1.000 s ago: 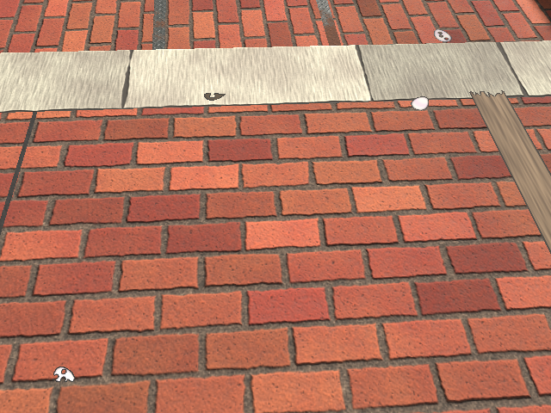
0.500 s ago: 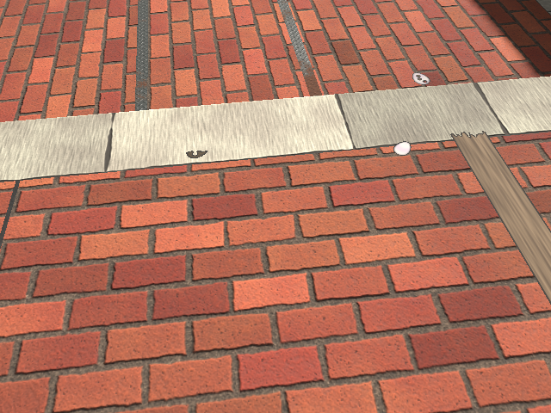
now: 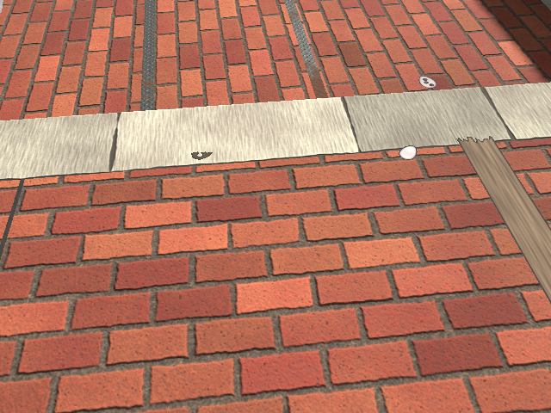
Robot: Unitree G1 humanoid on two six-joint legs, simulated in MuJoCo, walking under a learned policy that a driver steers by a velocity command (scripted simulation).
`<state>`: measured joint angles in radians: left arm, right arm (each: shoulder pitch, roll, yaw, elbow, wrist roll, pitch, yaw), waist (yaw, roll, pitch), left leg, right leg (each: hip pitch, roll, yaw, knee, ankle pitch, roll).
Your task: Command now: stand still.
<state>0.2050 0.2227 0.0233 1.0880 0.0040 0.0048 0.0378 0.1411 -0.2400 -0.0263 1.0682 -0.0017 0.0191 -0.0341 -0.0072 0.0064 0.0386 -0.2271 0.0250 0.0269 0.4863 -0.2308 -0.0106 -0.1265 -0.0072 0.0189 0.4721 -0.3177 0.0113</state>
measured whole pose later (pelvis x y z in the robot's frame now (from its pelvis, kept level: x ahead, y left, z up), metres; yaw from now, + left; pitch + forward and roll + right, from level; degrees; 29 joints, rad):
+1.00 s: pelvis +0.30 -0.03 -0.02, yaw +1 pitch +1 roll +0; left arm 0.02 0.24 0.05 0.89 -0.02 -0.10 -0.04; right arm 0.42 -0.23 -0.03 1.06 0.02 -0.08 -0.01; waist -0.03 0.02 0.05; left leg -0.16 0.01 -0.05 1.08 -0.46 0.03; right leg -0.47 0.02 -0.06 0.60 -0.15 -0.07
